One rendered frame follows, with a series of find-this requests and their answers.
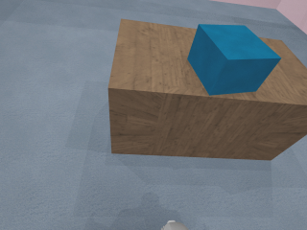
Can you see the pedestal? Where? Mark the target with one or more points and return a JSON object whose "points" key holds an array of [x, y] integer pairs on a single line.
{"points": [[158, 105]]}

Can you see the carton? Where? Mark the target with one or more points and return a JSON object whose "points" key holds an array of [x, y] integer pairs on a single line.
{"points": [[230, 59]]}

